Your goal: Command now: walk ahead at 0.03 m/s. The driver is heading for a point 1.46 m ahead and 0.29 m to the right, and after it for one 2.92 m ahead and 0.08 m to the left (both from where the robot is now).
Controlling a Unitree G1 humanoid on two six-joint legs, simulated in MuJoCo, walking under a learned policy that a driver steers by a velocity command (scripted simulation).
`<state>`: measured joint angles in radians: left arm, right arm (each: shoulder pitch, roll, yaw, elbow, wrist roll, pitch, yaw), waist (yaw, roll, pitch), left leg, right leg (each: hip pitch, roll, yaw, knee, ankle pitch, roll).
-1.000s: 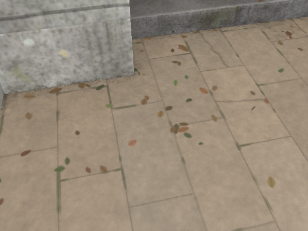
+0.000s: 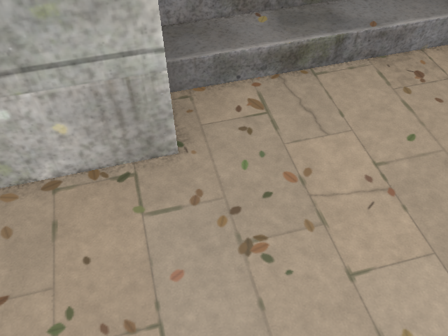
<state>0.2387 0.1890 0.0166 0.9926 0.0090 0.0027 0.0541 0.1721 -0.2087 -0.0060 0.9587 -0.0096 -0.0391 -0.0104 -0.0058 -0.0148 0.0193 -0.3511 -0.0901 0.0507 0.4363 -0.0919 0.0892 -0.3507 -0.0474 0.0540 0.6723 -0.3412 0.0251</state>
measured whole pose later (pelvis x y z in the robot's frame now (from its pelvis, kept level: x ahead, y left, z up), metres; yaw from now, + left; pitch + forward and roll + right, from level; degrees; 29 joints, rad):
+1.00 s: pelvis +0.31 +0.01 +0.00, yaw -5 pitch +2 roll +1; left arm 0.02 0.21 0.04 0.84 -0.03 -0.08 -0.05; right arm 0.43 -0.21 -0.02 1.07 -0.01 -0.09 -0.02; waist -0.07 -0.03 0.01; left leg 0.17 -0.05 0.16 0.16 -0.37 0.03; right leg -0.67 -0.05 -0.05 0.62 0.05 -0.10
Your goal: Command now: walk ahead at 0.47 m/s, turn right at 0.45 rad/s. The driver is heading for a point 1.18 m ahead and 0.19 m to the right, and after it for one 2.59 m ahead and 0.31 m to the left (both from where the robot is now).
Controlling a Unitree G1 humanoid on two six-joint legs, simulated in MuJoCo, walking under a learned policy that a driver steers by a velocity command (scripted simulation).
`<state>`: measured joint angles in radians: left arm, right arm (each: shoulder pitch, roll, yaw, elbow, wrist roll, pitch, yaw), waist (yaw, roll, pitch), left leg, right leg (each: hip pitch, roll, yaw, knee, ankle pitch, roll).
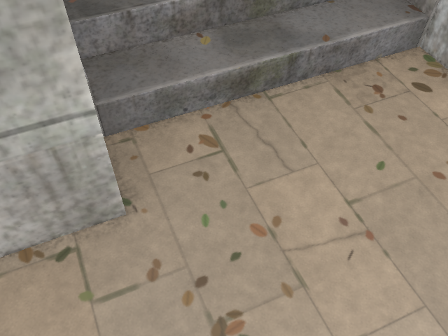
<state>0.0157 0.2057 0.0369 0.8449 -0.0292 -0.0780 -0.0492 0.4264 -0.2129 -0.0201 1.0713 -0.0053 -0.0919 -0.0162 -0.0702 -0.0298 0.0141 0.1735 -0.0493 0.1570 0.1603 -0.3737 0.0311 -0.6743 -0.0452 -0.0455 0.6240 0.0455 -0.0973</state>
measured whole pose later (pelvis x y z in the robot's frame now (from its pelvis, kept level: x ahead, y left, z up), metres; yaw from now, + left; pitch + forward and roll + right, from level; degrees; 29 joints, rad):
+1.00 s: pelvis +0.55 -0.10 +0.01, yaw -21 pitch +3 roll +1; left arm 0.03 0.25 0.02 0.66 -0.02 -0.09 -0.03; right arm 0.43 -0.28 -0.05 0.90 0.03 -0.08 0.01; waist -0.11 -0.03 0.01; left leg 0.02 -0.01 0.01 0.27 -0.34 0.00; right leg -0.55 -0.03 0.01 0.53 -0.05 -0.04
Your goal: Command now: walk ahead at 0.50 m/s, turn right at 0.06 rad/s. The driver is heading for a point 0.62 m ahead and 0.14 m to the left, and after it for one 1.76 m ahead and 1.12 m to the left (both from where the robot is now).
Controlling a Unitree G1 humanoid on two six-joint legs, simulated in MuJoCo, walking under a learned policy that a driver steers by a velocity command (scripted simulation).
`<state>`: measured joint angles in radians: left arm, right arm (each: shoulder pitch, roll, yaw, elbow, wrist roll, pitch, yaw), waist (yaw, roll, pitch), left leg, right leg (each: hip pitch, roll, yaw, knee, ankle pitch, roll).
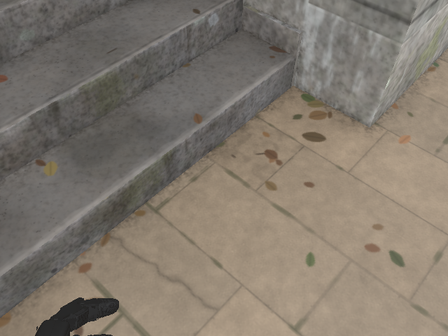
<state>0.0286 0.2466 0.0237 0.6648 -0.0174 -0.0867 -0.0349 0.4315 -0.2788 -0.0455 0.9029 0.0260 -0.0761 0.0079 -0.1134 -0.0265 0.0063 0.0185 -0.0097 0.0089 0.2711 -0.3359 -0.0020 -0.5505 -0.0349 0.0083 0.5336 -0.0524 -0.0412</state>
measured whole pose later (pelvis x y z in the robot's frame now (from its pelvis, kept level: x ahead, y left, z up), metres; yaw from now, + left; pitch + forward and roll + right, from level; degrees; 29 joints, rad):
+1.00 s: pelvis +0.53 +0.07 +0.00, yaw +28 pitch +3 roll +0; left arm 0.01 0.28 0.03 0.67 0.01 -0.11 0.00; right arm 0.33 -0.30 -0.07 0.71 0.03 -0.05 -0.01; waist -0.07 -0.04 0.03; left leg -0.14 -0.10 -0.18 0.41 -0.31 0.06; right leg -0.57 -0.01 0.10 0.51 0.01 0.05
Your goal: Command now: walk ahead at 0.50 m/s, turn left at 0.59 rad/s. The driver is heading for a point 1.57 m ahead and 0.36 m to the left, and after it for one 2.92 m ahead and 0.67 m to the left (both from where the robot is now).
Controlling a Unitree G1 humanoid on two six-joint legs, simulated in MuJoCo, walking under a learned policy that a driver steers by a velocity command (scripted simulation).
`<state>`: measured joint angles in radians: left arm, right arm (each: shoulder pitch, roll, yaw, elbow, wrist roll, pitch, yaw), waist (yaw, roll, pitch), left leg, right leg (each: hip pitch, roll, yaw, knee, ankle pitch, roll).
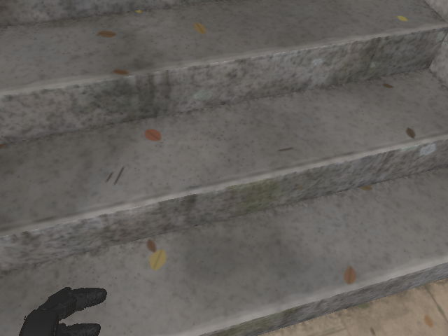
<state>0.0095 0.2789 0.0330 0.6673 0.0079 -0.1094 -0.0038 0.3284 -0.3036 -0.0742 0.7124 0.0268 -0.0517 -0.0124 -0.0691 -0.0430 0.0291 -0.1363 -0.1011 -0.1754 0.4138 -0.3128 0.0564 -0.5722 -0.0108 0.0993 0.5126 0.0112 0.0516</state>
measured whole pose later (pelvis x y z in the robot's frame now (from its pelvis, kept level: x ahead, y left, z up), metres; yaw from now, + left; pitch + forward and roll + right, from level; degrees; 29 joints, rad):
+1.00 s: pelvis +0.40 +0.16 +0.15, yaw +23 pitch +1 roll -1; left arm 0.16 0.18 0.00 0.76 0.02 0.00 0.04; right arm 0.35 -0.18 0.01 0.91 -0.07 -0.04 -0.03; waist -0.01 -0.06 -0.03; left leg -0.41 0.00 0.12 0.62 -0.23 0.08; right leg -0.99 0.05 0.17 1.67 0.02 0.01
